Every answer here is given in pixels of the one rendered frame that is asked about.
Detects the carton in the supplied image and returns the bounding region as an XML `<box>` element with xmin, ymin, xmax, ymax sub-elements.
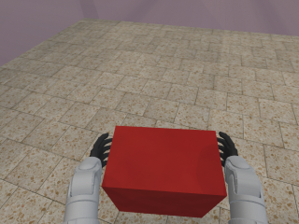
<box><xmin>101</xmin><ymin>125</ymin><xmax>227</xmax><ymax>218</ymax></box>

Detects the robot left hand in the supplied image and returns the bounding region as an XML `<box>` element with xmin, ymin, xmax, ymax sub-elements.
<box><xmin>89</xmin><ymin>133</ymin><xmax>113</xmax><ymax>169</ymax></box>

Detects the robot right hand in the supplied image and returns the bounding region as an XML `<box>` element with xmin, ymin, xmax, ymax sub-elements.
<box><xmin>217</xmin><ymin>132</ymin><xmax>238</xmax><ymax>167</ymax></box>

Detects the left robot forearm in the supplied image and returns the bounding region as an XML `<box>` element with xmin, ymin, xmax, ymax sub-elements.
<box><xmin>62</xmin><ymin>157</ymin><xmax>102</xmax><ymax>224</ymax></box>

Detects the right robot forearm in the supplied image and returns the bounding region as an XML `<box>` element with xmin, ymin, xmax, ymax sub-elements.
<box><xmin>224</xmin><ymin>155</ymin><xmax>268</xmax><ymax>224</ymax></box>

